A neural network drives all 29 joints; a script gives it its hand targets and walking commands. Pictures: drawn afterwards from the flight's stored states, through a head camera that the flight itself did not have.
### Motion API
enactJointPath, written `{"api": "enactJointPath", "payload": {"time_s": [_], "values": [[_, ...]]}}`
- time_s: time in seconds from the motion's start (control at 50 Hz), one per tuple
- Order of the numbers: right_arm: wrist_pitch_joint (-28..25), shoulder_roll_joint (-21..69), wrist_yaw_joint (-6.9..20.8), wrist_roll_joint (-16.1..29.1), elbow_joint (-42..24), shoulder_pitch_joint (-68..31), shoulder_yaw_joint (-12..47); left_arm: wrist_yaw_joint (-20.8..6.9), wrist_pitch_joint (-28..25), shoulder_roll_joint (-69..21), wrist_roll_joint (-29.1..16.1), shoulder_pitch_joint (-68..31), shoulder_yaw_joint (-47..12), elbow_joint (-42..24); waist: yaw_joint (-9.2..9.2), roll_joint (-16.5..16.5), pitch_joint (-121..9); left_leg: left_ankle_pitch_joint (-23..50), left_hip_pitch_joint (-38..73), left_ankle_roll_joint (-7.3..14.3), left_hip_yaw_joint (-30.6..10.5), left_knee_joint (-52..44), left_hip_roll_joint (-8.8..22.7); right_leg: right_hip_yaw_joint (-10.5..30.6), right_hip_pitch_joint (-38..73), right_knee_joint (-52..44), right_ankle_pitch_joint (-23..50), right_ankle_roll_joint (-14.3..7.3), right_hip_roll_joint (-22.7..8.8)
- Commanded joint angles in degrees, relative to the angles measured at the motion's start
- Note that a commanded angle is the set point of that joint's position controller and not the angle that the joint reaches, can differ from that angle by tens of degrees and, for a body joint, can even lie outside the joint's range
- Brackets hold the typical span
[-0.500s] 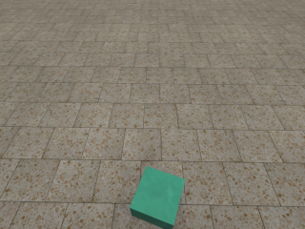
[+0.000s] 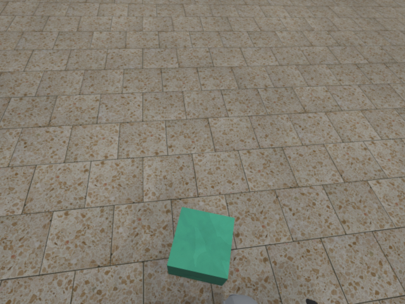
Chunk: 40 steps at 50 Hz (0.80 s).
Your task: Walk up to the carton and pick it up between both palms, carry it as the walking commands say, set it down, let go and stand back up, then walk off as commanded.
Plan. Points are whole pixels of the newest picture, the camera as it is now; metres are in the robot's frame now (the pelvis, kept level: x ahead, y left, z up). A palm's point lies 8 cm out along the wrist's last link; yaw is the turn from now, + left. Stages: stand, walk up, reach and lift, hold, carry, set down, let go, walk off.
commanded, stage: walk up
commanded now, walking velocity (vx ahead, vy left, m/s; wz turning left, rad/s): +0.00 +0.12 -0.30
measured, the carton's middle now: (201, 245) +0.42 -0.03 -0.69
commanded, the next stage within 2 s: stand in 1.16 s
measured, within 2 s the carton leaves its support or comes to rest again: neither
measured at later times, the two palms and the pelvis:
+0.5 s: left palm (101, 303) +0.14 +0.20 -0.12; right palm out of the picture -0.01 -0.25 -0.14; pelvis +0.01 +0.00 +0.01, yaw -6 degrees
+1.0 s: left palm out of the picture +0.01 +0.24 -0.13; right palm out of the picture +0.02 -0.20 -0.14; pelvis +0.02 +0.01 +0.01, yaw -5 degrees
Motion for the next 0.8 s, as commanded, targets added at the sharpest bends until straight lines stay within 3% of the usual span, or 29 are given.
{"api": "enactJointPath", "payload": {"time_s": [0.0,0.02,0.04,0.06,0.08,0.12,0.16,0.18,0.2,0.22,0.24,0.26,0.28,0.3,0.34,0.36,0.4,0.44,0.46,0.5,0.54,0.56,0.6,0.62,0.64,0.68,0.72,0.76,0.78], "values": [[-1.1,-7.3,-1.2,0.1,-3.9,2.1,-1.0,-0.8,-1.5,1.9,-0.4,3.0,0.9,-4.3,-1.41,10.0,-4.2,19.3,1.8,11.6,-9.2,-13.4,14.4,-3.3,-1.4,12.6,-1.2,0.1,-0.3],[-1.3,-7.8,-1.3,0.4,-4.1,4.6,-1.1,-0.9,-1.7,2.5,-0.9,0.3,0.8,-5.3,-2.49,13.0,-5.9,25.7,4.4,11.3,-8.7,-11.4,14.0,-2.7,-2.2,10.2,-0.5,0.1,-0.2],[-2.1,-10.1,-1.2,-0.4,-3.8,5.7,-1.6,-0.5,-1.2,0.8,-1.0,-0.3,0.7,-4.8,-3.36,8.3,-4.4,34.9,8.6,11.8,-12.3,-10.2,19.1,-3.3,-6.0,8.2,-1.1,0.2,-0.3],[-2.0,-9.7,-1.3,-0.4,-2.4,6.5,-1.3,-0.5,-1.9,1.2,-0.9,-1.8,-0.2,-6.3,-2.97,11.6,-8.2,31.8,10.9,12.1,-10.6,-9.5,17.1,-2.8,-2.3,2.8,-1.6,-0.6,-2.6],[-1.5,-9.1,-1.2,-0.1,-2.5,5.5,-1.2,-0.8,-2.0,1.5,-1.1,-4.9,-0.3,-7.6,-3.36,12.3,-8.5,33.9,13.5,11.5,-9.3,-7.5,14.5,-3.7,-1.5,-4.3,-2.2,-1.0,-1.6],[-2.0,-9.1,-1.1,-0.6,-1.6,9.3,-1.1,-0.2,-1.4,2.2,-1.7,-4.1,-0.3,-6.4,-4.53,9.4,-8.2,42.8,16.7,11.3,-15.0,-6.5,19.6,-3.0,-1.9,-7.6,-3.5,-1.5,-0.8],[-2.1,-11.8,-1.3,-0.3,-0.8,9.2,-1.6,0.0,-1.0,2.9,-2.3,-5.4,0.3,-6.4,-4.32,13.0,-7.3,45.8,16.8,11.4,-15.4,-5.2,20.3,-3.6,1.8,-12.5,-2.4,-1.5,-0.1],[-1.6,-11.1,-1.1,-0.3,-0.1,8.8,-1.4,-0.3,-1.5,1.6,-2.5,-5.0,-0.6,-6.0,-3.33,13.1,-7.3,42.9,14.1,9.7,-12.2,-4.8,17.7,-4.5,5.4,-19.9,1.2,-2.3,0.2],[-1.6,-11.4,-1.0,0.1,-0.1,6.7,-1.8,0.0,-1.5,2.0,-2.4,-3.3,-0.1,-5.9,-1.96,12.3,-3.9,40.0,10.0,8.0,-11.4,-3.5,18.3,-5.7,7.4,-25.2,8.8,-2.8,0.2],[-1.5,-10.0,-0.3,0.7,-0.9,4.8,-1.2,0.1,-2.2,4.5,-2.3,-2.0,-0.1,-5.1,-1.02,8.8,-7.4,32.0,5.9,5.3,-6.5,0.6,13.6,-3.3,16.2,-31.2,22.9,-3.5,-3.1],[-1.5,-8.0,-0.3,1.8,-1.1,7.3,-0.7,0.5,-3.0,9.6,-1.4,0.5,0.6,-4.8,-1.54,-3.8,-11.3,19.0,-0.5,1.4,-1.6,8.6,7.5,4.6,25.4,-33.4,43.2,-6.6,-11.9],[-1.2,-3.1,-0.2,1.9,-1.5,7.5,0.3,0.3,-3.5,9.3,-1.0,-1.5,0.4,-5.6,-1.73,-10.0,-9.9,-13.2,-9.8,-1.9,3.2,14.9,0.6,14.4,30.2,-34.3,61.1,-11.4,-20.9],[0.2,-3.0,-0.5,1.9,0.0,4.3,-0.2,0.4,-3.4,7.2,-0.9,-1.1,0.5,-5.2,0.39,-6.5,-8.0,-18.4,-9.5,-2.4,0.2,21.7,1.1,12.2,24.9,-32.4,66.4,-16.3,-22.4],[0.7,-4.7,-0.4,1.6,-0.6,2.9,-0.2,0.5,-3.5,7.2,-0.6,-2.7,0.7,-5.0,-0.15,-7.7,-4.8,-19.6,-7.9,-2.1,-1.8,23.4,1.7,10.8,20.3,-32.3,65.4,-15.8,-20.1],[1.0,-5.1,0.3,0.8,0.7,3.1,-0.7,1.6,-2.8,6.3,-1.0,-7.8,-0.3,-6.4,-2.57,-3.4,-4.1,-15.6,-8.3,-2.9,-2.4,22.1,3.2,6.0,19.7,-35.0,55.4,-13.5,-16.2],[1.6,-4.3,0.4,1.1,1.1,5.6,-0.7,1.5,-3.5,5.4,-1.0,-9.8,-0.4,-7.6,-3.71,-2.4,-3.6,-14.6,-9.0,-2.7,-4.0,22.1,2.9,6.6,20.9,-33.1,62.7,-13.5,-16.1],[1.7,-5.3,0.2,1.4,1.8,6.9,-0.9,1.5,-4.2,6.1,-0.6,-7.8,-0.6,-5.7,-3.51,-4.7,-4.5,-11.3,-8.7,-2.7,-3.3,18.6,1.9,5.5,24.0,-32.4,69.2,-13.3,-16.4],[1.0,-2.9,0.4,1.2,2.4,8.9,0.6,1.7,-3.8,3.9,-0.9,-8.6,-1.3,-5.3,-4.25,-5.9,-7.8,-8.9,-3.5,-2.0,-2.4,10.7,0.8,1.2,24.5,-33.0,60.6,-11.9,-12.0],[1.0,-0.8,0.5,0.9,3.1,8.4,1.0,1.7,-3.7,1.8,-1.3,-6.8,-1.7,-4.4,-2.77,-2.5,-8.1,-7.3,-1.2,-2.2,-2.4,7.9,0.7,0.1,24.1,-32.9,58.7,-11.3,-11.7],[0.9,-2.7,0.1,1.7,3.4,8.2,0.8,1.5,-3.2,2.3,-1.8,-7.3,-2.3,-3.8,-3.42,-4.3,-6.3,-1.1,0.8,-1.1,-1.8,0.2,0.7,-1.9,24.0,-32.0,53.5,-9.7,-10.1],[-0.1,-2.0,-0.4,1.2,4.6,11.5,1.4,1.4,-2.6,3.9,-2.0,-6.4,-1.3,-2.7,-4.18,0.4,-6.4,11.3,9.3,-1.0,-3.4,-10.7,2.7,-0.6,20.1,-31.0,39.8,-7.2,-9.2],[-0.7,-4.2,-0.3,1.0,5.9,10.5,1.3,1.5,-2.4,2.5,-2.4,-6.2,-1.2,-2.2,-2.29,8.0,-4.6,21.0,9.8,0.8,-7.6,-11.7,5.2,-2.4,17.8,-30.0,32.2,-5.5,-6.4],[-0.9,-5.9,-0.4,0.8,6.0,10.6,0.8,1.1,-3.0,0.6,-1.9,-4.5,-1.0,-1.3,-2.04,14.1,-5.5,26.3,14.8,3.1,-10.0,-9.7,9.7,-3.5,12.8,-29.9,15.5,-4.3,-2.6],[-0.9,-8.0,-0.3,0.7,4.9,7.0,0.0,1.1,-3.2,0.7,-2.0,-5.5,-1.4,-1.3,-2.73,14.2,-2.3,25.6,10.7,3.9,-11.9,-9.6,10.4,-4.9,12.0,-31.7,16.7,-3.6,-1.3],[-1.0,-6.1,-0.4,0.9,5.7,6.3,0.8,1.2,-3.3,0.6,-1.9,-5.1,-1.4,-0.3,-3.19,17.5,-4.2,24.7,10.2,4.3,-12.9,-10.3,10.3,-3.9,16.3,-32.1,18.9,-3.5,-2.2],[-1.0,-4.4,-0.8,0.6,6.0,7.3,1.0,0.7,-3.8,1.3,-1.9,-3.9,-1.2,1.4,-2.73,13.0,-2.8,21.7,8.3,2.9,-9.0,-11.6,7.3,-2.2,18.4,-33.7,24.0,-4.1,-5.0],[-1.1,-3.2,-0.8,1.0,6.1,8.4,1.0,0.7,-3.9,1.1,-1.7,-4.4,-1.3,1.3,-3.28,4.5,-2.4,18.7,8.8,2.2,-7.0,-10.4,5.7,-1.5,18.1,-35.2,29.3,-4.3,-5.4],[-1.3,-3.4,-0.9,0.9,6.6,8.0,1.0,0.8,-3.9,-0.9,-1.4,-3.5,-1.6,2.2,-3.08,4.0,-1.6,16.5,8.4,2.7,-6.8,-11.1,5.5,-1.1,18.0,-35.7,29.6,-3.7,-5.1],[-1.3,-4.1,-0.6,0.9,6.9,7.1,0.4,0.9,-4.0,0.3,-1.8,-3.9,-1.4,2.5,-3.46,6.8,-0.4,14.7,8.7,2.5,-5.9,-11.7,5.0,-1.2,15.7,-35.9,25.8,-4.2,-5.8]]}}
